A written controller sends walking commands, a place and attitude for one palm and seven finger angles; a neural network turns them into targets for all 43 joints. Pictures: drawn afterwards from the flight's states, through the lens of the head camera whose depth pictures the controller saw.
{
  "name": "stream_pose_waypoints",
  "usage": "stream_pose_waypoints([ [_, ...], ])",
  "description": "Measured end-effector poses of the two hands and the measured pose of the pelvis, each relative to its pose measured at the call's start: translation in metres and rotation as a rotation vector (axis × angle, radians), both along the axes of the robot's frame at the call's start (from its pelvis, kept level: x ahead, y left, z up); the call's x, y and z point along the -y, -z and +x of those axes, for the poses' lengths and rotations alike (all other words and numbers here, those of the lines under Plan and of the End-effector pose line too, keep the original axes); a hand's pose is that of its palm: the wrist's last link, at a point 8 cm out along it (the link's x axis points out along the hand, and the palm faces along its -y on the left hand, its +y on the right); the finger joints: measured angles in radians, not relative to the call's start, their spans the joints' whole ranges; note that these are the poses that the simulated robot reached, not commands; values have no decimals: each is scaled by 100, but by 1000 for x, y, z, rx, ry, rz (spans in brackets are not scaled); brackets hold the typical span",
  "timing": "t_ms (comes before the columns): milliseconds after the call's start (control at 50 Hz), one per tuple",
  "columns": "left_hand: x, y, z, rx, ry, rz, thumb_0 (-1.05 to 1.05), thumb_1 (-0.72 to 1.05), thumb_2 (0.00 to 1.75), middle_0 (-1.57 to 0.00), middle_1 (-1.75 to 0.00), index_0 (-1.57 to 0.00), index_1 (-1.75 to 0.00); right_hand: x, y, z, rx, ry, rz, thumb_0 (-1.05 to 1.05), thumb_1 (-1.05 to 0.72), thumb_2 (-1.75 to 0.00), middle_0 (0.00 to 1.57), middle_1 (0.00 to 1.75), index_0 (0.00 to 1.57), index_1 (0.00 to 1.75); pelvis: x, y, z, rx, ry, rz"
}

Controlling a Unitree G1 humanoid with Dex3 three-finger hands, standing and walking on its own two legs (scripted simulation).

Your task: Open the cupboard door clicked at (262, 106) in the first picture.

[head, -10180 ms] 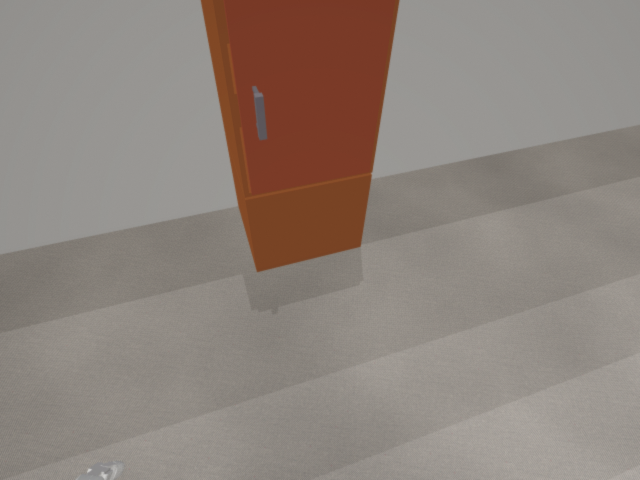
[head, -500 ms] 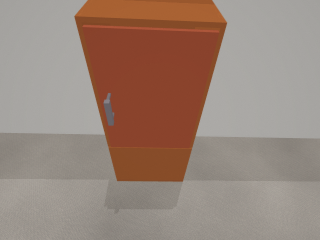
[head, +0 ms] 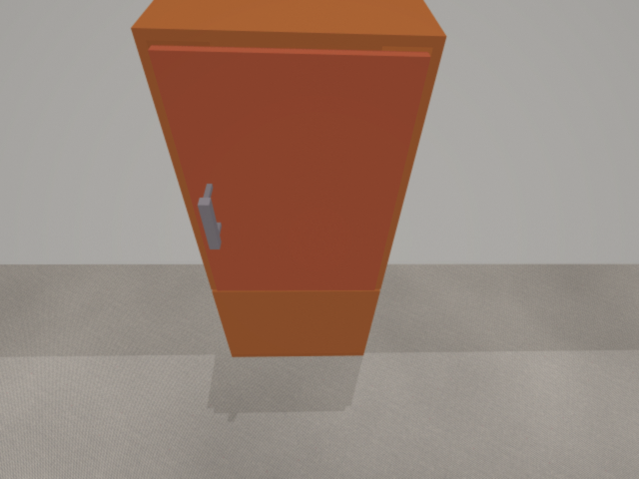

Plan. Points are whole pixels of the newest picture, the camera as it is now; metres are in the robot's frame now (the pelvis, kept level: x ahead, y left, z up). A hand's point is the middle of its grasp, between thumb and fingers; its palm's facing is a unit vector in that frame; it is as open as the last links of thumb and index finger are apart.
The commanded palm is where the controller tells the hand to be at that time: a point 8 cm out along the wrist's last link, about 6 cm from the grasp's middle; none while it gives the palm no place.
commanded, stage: come to a stop and stand still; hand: left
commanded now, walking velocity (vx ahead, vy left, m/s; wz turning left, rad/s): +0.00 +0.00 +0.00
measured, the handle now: (212, 217) +0.57 +0.24 -0.05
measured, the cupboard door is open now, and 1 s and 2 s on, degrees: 0 0 0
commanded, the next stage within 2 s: look again from close up in 0.40 s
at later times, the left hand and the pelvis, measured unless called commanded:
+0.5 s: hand out of the picture +0.01 +0.15 -0.18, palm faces +0.02 -0.99 -0.15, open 7.4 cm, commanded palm none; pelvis +0.02 -0.01 +0.00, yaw +0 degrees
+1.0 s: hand out of the picture +0.01 +0.15 -0.18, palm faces +0.03 -0.99 -0.15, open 7.4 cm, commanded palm none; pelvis +0.03 -0.01 +0.00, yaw +0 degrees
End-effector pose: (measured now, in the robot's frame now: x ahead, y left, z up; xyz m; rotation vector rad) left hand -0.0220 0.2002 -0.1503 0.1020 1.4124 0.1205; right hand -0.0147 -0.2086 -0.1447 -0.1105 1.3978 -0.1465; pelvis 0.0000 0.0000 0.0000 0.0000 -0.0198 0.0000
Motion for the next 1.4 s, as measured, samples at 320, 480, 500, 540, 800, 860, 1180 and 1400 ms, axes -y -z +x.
stream_pose_waypoints([
  [320, 2, 0, 20, 16, 4, 9, 0, 91, 89, -19, -30, -19, -30, 10, -2, 14, -4, 1, -15, 1, -91, -89, 20, 30, 20, 30, 8, -1, 12, -1, 2, -1],
  [480, 4, 0, 23, 9, 3, 4, 0, 91, 89, -19, -30, -19, -30, 14, -4, 22, -2, -3, -23, 1, -91, -89, 20, 30, 20, 30, 8, -1, 17, -2, 2, -1],
  [500, 4, 0, 24, 9, 3, 3, 0, 91, 89, -19, -30, -19, -30, 14, -4, 22, -2, -4, -24, 1, -91, -89, 20, 30, 20, 30, 8, -2, 17, -2, 2, -1],
  [540, 5, 0, 24, 7, 2, 2, 0, 91, 89, -19, -30, -19, -30, 14, -4, 24, -2, -5, -25, 1, -91, -89, 20, 30, 20, 30, 8, -2, 18, -2, 1, -1],
  [800, 4, -1, 27, 5, -7, 6, 0, 91, 89, -19, -30, -19, -30, 13, -4, 28, -8, -13, -22, 1, -92, -89, 20, 30, 20, 30, 8, -3, 23, -1, -4, 0],
  [860, 3, -1, 27, 3, -9, 7, 0, 91, 89, -19, -30, -19, -30, 12, -4, 28, -10, -12, -22, 1, -91, -89, 20, 30, 20, 30, 8, -3, 24, -1, -4, 0],
  [1180, -31, -61, 98, 454, -98, 172, 6, 96, 88, -20, -32, -20, -32, 34, -15, 61, 292, -2, -86, 3, -93, -89, 20, 30, 20, 30, 9, 5, 21, -16, -14, 12],
  [1400, 17, -120, 224, 1484, 84, -92, 1, 72, 81, -21, -44, -21, -43, 78, -35, 202, 851, -189, -171, 2, -91, -89, 20, 30, 20, 30, 28, 72, -4, -229, -8, 10],
])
